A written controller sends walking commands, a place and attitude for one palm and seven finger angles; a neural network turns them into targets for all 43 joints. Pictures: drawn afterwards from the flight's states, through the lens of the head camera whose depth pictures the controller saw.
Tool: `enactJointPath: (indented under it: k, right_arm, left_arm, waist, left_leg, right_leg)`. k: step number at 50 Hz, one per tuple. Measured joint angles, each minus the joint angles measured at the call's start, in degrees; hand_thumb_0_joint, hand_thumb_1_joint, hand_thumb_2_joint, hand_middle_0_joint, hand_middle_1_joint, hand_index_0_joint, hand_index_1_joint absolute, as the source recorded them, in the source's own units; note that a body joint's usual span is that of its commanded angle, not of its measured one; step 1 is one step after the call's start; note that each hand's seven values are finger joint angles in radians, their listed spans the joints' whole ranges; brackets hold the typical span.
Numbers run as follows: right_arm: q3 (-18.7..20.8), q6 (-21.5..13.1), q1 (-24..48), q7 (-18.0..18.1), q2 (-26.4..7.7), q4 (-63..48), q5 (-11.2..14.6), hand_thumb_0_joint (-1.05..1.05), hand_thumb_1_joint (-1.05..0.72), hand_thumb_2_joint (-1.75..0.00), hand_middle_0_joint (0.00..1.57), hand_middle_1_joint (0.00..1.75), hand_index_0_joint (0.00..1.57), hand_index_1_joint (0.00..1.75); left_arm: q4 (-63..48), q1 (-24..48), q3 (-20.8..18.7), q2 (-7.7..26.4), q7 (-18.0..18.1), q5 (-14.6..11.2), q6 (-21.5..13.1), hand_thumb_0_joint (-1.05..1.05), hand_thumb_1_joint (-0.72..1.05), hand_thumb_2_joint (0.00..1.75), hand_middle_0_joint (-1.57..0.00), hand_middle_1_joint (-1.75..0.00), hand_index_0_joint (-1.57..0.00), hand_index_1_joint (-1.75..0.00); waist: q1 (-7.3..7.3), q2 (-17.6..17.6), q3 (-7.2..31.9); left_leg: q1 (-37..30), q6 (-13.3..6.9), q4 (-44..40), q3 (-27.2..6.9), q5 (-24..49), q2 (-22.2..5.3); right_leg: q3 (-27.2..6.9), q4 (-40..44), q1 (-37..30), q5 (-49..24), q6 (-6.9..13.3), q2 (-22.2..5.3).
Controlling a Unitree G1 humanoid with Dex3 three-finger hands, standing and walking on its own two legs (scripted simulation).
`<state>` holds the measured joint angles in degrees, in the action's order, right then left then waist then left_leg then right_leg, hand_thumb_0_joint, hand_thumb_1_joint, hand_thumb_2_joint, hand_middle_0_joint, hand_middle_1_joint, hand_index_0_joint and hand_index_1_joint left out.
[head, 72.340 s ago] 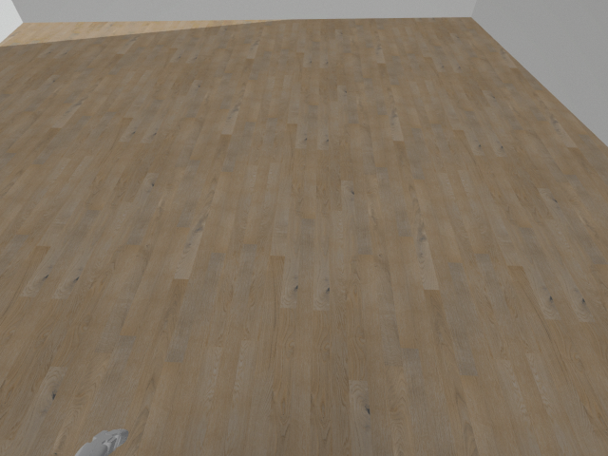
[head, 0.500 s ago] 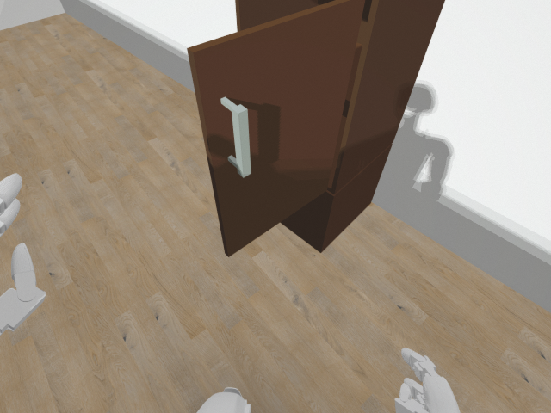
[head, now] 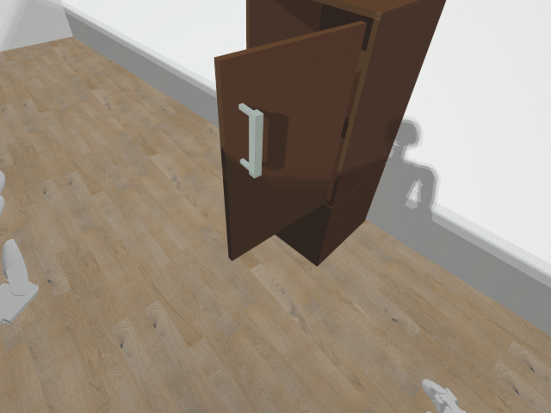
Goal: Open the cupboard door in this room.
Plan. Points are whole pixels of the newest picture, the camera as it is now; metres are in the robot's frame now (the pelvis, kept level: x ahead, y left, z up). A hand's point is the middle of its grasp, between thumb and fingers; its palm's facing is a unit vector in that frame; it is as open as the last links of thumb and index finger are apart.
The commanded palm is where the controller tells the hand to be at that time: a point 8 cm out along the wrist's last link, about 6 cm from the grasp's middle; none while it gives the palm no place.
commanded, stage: stop stepping back and stand still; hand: left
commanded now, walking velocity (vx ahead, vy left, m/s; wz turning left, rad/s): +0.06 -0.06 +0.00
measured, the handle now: (249, 141) +0.62 +0.10 +0.07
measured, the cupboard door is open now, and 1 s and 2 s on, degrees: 84 84 84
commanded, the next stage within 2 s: let the arm hang, fingers relaxed in 0.18 s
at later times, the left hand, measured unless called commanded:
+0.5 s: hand out of the picture +0.15 +0.16 -0.11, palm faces +0.01 -0.96 -0.27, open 7.4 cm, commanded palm none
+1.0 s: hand out of the picture +0.01 +0.17 -0.15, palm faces +0.04 -0.97 -0.25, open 7.3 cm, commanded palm none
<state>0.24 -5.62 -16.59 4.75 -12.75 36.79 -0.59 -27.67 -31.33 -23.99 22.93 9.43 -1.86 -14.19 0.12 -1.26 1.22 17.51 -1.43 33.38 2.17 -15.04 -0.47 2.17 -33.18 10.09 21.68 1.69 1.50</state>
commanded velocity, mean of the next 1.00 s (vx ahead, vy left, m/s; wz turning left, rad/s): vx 0.01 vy -0.02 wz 0.00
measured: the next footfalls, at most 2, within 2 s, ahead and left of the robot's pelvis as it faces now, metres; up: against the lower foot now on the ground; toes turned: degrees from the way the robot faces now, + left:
right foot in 0.30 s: +0.03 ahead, -0.11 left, +0.00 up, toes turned -6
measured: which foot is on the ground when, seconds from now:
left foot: down 0.00-1.00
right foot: down 0.00-0.00, up 0.02-0.28, down 0.30-1.00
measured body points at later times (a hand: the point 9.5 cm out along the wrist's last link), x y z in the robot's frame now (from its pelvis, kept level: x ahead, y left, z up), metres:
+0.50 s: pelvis +0.02 -0.02 -0.01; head +0.02 -0.05 +0.44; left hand +0.15 +0.21 -0.09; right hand +0.12 -0.27 -0.15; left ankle +0.03 +0.10 -0.72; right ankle -0.01 -0.10 -0.73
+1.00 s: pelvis +0.01 -0.02 +0.02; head +0.02 -0.04 +0.46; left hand +0.01 +0.22 -0.13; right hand +0.01 -0.23 -0.16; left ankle +0.03 +0.10 -0.73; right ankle -0.01 -0.10 -0.73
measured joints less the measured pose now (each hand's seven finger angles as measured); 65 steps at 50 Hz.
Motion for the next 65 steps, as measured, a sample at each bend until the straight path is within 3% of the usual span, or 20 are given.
enactJointPath:
  k: [3,6,14,15,17,21,25,27,29,31,37,46,65]
  right_arm:
    - [-0.09,-0.75,1.79,0.21,1.01,0.78,-0.25,0.01,-0.9,-0.9,0.2,0.3,0.2,0.3]
    - [-0.95,-2.01,2.58,-0.29,2.99,1.1,-0.53,0.01,-0.9,-0.9,0.2,0.3,0.2,0.3]
    - [-3.27,-3.12,2.91,-1.55,5.7,-0.21,-0.86,0.01,-0.9,-0.9,0.21,0.3,0.21,0.3]
    - [-2.78,-3.57,3.05,-2.42,5.1,0.45,-0.73,0.01,-0.9,-0.9,0.21,0.3,0.21,0.3]
    - [-1.13,-1.67,4.55,-4.17,2.72,3.22,-0.03,0.0,-0.9,-0.9,0.21,0.3,0.21,0.3]
    - [0.56,4.1,6.18,-4.8,-1.26,7.96,-0.27,0.0,-0.9,-0.9,0.21,0.3,0.21,0.3]
    - [0.97,7.31,4.86,-4.37,-1.17,10.85,-1.25,0.0,-0.9,-0.9,0.2,0.3,0.2,0.3]
    - [0.9,7.96,3.84,-4.07,-0.59,12.47,-1.37,0.0,-0.9,-0.9,0.2,0.3,0.2,0.3]
    - [0.74,8.05,2.67,-3.63,0.73,14.65,-1.44,0.0,-0.91,-0.9,0.2,0.3,0.2,0.3]
    - [0.25,8.03,1.42,-3.38,1.42,16.69,-1.51,0.0,-0.91,-0.9,0.2,0.3,0.2,0.3]
    - [0.44,8.16,0.96,-2.48,1.29,20.53,-1.14,0.0,-0.91,-0.9,0.2,0.3,0.2,0.3]
    - [-0.6,7.43,1.08,-2.41,3.16,25.48,-0.97,0.01,-0.92,-0.9,0.2,0.3,0.2,0.3]
    - [-0.83,6.85,-1.1,-2.37,5.73,29.69,-0.97,0.0,-0.91,-0.9,0.2,0.3,0.2,0.3]
  left_arm:
    - [3.22,3.6,-0.52,-1.07,0.69,0.22,0.91,0.01,0.88,0.9,-0.21,-0.3,-0.21,-0.3]
    - [4.33,4.78,-0.31,-0.76,0.55,0.22,2.41,0.01,0.89,0.9,-0.21,-0.3,-0.21,-0.3]
    - [-2.12,-2.23,0.93,0.92,-0.37,0.14,3.06,0.02,0.89,0.9,-0.21,-0.3,-0.21,-0.3]
    - [0.38,-1.3,1.97,1.38,-1.31,1.08,2.4,0.01,0.89,0.9,-0.2,-0.3,-0.21,-0.3]
    - [11.83,3.75,7.29,-0.09,-4.19,2.52,4.99,0.01,0.89,0.9,-0.2,-0.3,-0.21,-0.3]
    - [40.68,11.64,17.34,-7.21,-8.1,3.48,13.88,0.0,0.9,0.9,-0.19,-0.29,-0.2,-0.3]
    - [59.82,14.18,22.63,-12.97,-9.04,4.03,16.8,0.01,0.9,0.9,-0.19,-0.29,-0.2,-0.3]
    - [66.29,14.07,24.1,-15.06,-9.05,3.76,16.93,0.01,0.9,0.9,-0.2,-0.29,-0.2,-0.3]
    - [69.87,14.74,21.59,-15.31,-7.53,1.81,15.49,-0.03,0.96,0.9,-0.2,-0.3,-0.21,-0.3]
    - [73.17,15.82,21.25,-13.51,-7.26,1.93,15.08,-0.06,1.0,0.9,-0.21,-0.3,-0.21,-0.3]
    - [82.92,15.99,22.52,-11.99,-8.31,2.13,15.18,-0.04,0.97,0.9,-0.2,-0.3,-0.21,-0.3]
    - [90.54,15.17,23.22,-12.66,-8.17,1.96,14.5,0.0,0.92,0.9,-0.2,-0.29,-0.2,-0.3]
    - [94.27,14.46,23.98,-17.45,-7.93,1.88,13.87,0.01,0.91,0.9,-0.2,-0.29,-0.2,-0.3]
  waist:
    - [0.5,-0.03,-2.04]
    - [-0.61,0.51,-2.94]
    - [-0.64,0.02,-3.5]
    - [-0.35,0.49,-2.9]
    - [0.74,3.25,-1.44]
    - [-0.86,7.6,1.01]
    - [-2.0,4.33,-1.33]
    - [-2.04,1.95,-3.12]
    - [-1.24,-1.32,-4.64]
    - [-0.32,-2.8,-4.98]
    - [-0.59,0.55,-4.82]
    - [-0.54,4.39,-4.29]
    - [-0.63,2.05,-4.05]
  left_leg:
    - [-0.37,-1.01,-0.08,1.28,0.82,1.0]
    - [-1.64,-1.24,-3.84,0.61,2.61,1.17]
    - [-3.09,0.56,-8.52,1.37,4.52,0.06]
    - [-1.79,0.81,-6.97,1.34,3.86,0.12]
    - [1.09,1.17,-2.44,1.34,1.57,-0.28]
    - [3.53,0.99,3.02,0.35,-1.94,-0.39]
    - [2.85,0.78,8.15,-1.02,-8.21,-0.7]
    - [1.33,1.03,6.16,-1.44,-5.48,-1.26]
    - [0.15,2.5,4.66,-1.87,-2.88,-1.09]
    - [-0.83,3.03,2.67,-2.24,-2.49,-1.27]
    - [-3.04,2.66,-2.7,-1.91,0.08,-1.91]
    - [-6.67,1.83,-8.64,-0.18,3.24,-0.86]
    - [-6.97,1.52,-9.96,0.61,4.53,-0.71]
  right_leg:
    - [-1.66,-10.0,4.41,5.19,-0.74,-0.51]
    - [-1.4,-15.0,7.86,4.54,-1.35,-0.52]
    - [1.46,0.17,4.75,-1.85,-2.35,-1.43]
    - [2.01,2.47,3.99,-6.9,-1.88,-1.8]
    - [2.25,1.9,4.79,-5.82,0.0,-1.61]
    - [3.19,-3.24,6.65,-0.29,1.0,-1.7]
    - [4.38,-5.47,5.04,1.81,1.86,-1.56]
    - [5.31,-5.35,3.74,2.18,2.07,-1.01]
    - [5.75,-4.59,2.57,2.1,2.06,-1.17]
    - [6.13,-1.93,1.27,0.77,2.41,-0.8]
    - [5.76,5.99,-1.78,-3.77,1.83,0.29]
    - [4.23,9.63,-3.87,-6.2,1.07,-0.68]
    - [3.5,9.87,-3.42,-7.21,0.88,-0.87]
